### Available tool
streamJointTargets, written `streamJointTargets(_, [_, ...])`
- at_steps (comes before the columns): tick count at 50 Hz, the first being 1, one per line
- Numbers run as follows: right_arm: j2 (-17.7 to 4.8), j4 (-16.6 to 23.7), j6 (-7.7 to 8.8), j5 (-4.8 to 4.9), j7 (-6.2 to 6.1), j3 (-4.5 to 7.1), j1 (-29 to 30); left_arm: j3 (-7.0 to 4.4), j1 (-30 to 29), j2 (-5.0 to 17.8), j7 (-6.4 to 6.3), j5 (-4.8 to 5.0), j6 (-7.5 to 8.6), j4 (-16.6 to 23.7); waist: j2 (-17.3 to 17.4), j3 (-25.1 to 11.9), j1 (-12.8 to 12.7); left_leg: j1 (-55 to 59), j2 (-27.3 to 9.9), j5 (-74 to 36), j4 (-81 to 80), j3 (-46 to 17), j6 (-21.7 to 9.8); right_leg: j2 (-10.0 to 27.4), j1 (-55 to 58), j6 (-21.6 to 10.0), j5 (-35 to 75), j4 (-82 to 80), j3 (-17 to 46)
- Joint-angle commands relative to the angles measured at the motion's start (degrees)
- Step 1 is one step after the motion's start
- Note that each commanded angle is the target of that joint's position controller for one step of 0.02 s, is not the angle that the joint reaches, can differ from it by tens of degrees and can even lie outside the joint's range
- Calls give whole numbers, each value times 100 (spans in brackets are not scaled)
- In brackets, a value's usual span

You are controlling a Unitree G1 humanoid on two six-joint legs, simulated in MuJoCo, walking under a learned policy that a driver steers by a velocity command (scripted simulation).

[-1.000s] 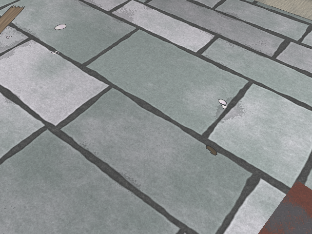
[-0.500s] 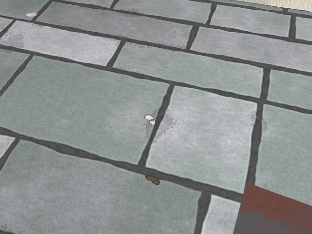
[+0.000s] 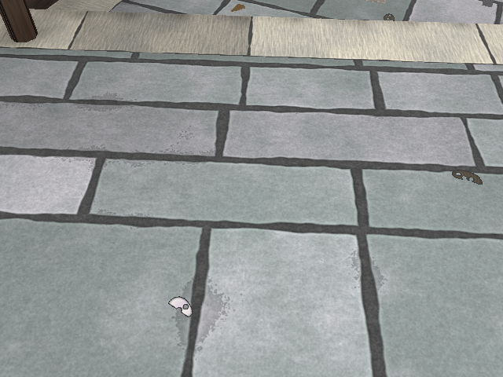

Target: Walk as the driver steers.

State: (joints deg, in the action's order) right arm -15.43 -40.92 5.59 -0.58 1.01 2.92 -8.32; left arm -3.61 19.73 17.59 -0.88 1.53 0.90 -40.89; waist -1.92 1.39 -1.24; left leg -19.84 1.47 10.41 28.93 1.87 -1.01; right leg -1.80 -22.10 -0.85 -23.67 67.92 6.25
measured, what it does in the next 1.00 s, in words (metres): walks ahead, turning right: right foot, then left foot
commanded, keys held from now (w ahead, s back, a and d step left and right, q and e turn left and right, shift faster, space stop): w+e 0.04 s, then w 0.50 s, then w+e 0.46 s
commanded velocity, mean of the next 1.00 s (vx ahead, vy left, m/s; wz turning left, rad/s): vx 0.50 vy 0.00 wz -0.32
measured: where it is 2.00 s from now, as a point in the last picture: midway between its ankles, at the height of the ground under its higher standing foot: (370, 242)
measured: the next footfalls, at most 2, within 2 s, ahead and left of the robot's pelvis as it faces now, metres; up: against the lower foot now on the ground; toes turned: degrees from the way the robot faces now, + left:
right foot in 0.38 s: +0.34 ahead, -0.18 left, +0.00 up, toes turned -9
left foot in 0.88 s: +0.66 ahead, +0.01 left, +0.00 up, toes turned -16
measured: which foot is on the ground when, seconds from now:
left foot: down 0.00-0.38, up 0.40-0.86, down 0.88-1.00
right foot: up 0.00-0.36, down 0.38-0.88, up 0.90-1.00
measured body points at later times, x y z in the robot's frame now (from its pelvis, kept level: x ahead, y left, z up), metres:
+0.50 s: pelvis +0.26 -0.07 +0.00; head +0.29 -0.09 +0.45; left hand +0.46 +0.16 -0.08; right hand +0.28 -0.36 -0.13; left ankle +0.17 +0.09 -0.64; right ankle +0.30 -0.17 -0.73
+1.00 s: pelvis +0.54 -0.07 +0.00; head +0.57 -0.07 +0.45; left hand +0.67 +0.19 -0.12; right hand +0.61 -0.37 -0.09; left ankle +0.62 +0.02 -0.73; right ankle +0.40 -0.17 -0.64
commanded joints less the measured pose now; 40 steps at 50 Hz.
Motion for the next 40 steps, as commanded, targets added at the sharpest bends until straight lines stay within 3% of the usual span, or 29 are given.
streamJointTargets(1, [-577,127,28,-28,-62,168,-382,-197,-294,572,34,17,66,599,886,-121,269,1487,-1603,143,-1669,-1777,-815,716,-1645,52,503,64,116])
streamJointTargets(3, [-627,8,80,29,-54,193,-455,-141,-390,332,50,11,13,651,831,-40,250,1310,-1599,-254,-1883,-1364,-937,776,-1649,69,580,-261,16])
streamJointTargets(6, [-841,-180,104,38,-28,256,-610,-56,-690,148,70,-57,39,741,618,-2,267,1420,-1668,-859,-2063,-957,-1115,769,-1798,106,1090,-1107,35])
streamJointTargets(10, [-1000,-336,26,134,-30,268,-684,36,-1369,56,216,-73,175,827,545,139,438,1419,-1441,-1268,-2115,-219,-968,677,-1378,62,2168,-2591,-360])
streamJointTargets(14, [-1206,-612,-91,238,-38,305,-1134,46,-1969,135,317,-36,227,1021,613,286,559,1881,-1693,-1437,-1998,-177,-877,555,-1149,-82,2037,-3340,-584])
streamJointTargets(16, [-1311,-697,-166,283,-56,326,-1152,-15,-1901,287,334,-62,234,1038,715,197,380,2167,-1793,-2328,-1629,-113,-778,398,-793,-261,1638,-3613,-718])
streamJointTargets(17, [-1350,-719,-200,305,-73,324,-1081,-94,-1502,417,324,-96,235,931,737,-75,79,2156,-1701,-3239,-1086,67,-665,228,-94,-388,1670,-3844,-873])
streamJointTargets(18, [-1254,-741,-223,295,-94,274,-1098,-237,-676,651,290,-116,221,649,658,-576,-337,1861,-1462,-3798,-110,321,-507,39,1138,-548,1857,-4026,-1006])
streamJointTargets(19, [-1011,-648,-204,166,-117,156,-1100,-381,302,1009,213,-124,183,413,361,-1250,-755,794,-1217,-2708,1359,464,-275,627,2795,-801,1943,-3817,-273])
streamJointTargets(20, [-311,-393,-108,32,-73,-86,-1619,-477,597,1659,162,-155,162,346,-1178,-1950,-388,-1449,-234,1110,3575,423,129,2179,4533,-1735,972,-4287,2600])
streamJointTargets(21, [-722,-490,20,146,-47,1,-1372,-351,634,1198,176,-99,196,395,-880,-2296,-594,-2081,-176,2306,4421,-565,96,2404,4523,-1906,537,-4915,3631])
streamJointTargets(22, [-1030,-302,88,317,-15,102,-887,-248,304,950,193,-110,248,361,-707,-1408,-546,-2557,-468,1938,4582,-591,17,2174,3926,-1645,846,-4970,2728])
streamJointTargets(23, [-974,-255,118,300,-29,84,-627,-195,-19,777,200,-105,278,357,-447,-936,-385,-2464,-713,1426,4305,-491,-22,1894,3198,-1478,1408,-5020,1965])
streamJointTargets(24, [-927,-269,113,190,-49,97,-532,-148,-317,614,218,-128,296,353,-255,-623,-206,-2259,-859,1068,3958,-461,11,1687,2556,-1384,1878,-5167,1499])
streamJointTargets(26, [-798,-351,-13,155,-24,100,-745,-98,-606,421,231,-191,355,363,-363,-484,123,-1632,-1009,648,3622,-528,76,1482,1792,-1354,2337,-5536,1051])
streamJointTargets(28, [-622,-355,-121,109,-30,66,-727,-123,-606,486,221,-135,434,260,-231,-338,231,-1513,-1015,462,3265,-471,188,1435,1407,-1446,2589,-5810,791])
streamJointTargets(31, [-521,-120,-138,17,-53,22,-54,-176,-426,648,139,-105,440,76,-73,-4,129,-1755,-936,-350,2140,-463,349,1286,1249,-1427,2562,-6013,511])
streamJointTargets(34, [-423,26,-62,46,12,-34,610,-221,-178,789,62,-74,387,-81,-91,136,-87,-1413,-662,-1312,876,-400,396,1082,1146,-1226,2309,-5985,258])
streamJointTargets(37, [-492,164,-6,106,85,-35,1089,-251,170,871,32,-15,346,-273,-105,190,-231,-1108,-483,-1580,322,-455,375,1201,1269,-1146,2038,-5791,436])
streamJointTargets(40, [-715,203,56,112,121,35,1098,-278,246,894,-15,-2,282,-376,-223,159,-113,-865,-440,-1215,-52,-599,212,1394,1659,-990,1962,-5359,780])
Keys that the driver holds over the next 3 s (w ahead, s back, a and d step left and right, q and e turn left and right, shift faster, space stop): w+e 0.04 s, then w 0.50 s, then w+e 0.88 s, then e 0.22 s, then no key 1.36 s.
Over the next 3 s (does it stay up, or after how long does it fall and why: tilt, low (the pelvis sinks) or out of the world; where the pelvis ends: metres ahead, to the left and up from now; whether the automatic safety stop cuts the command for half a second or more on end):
stays up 0.91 -0.38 0.01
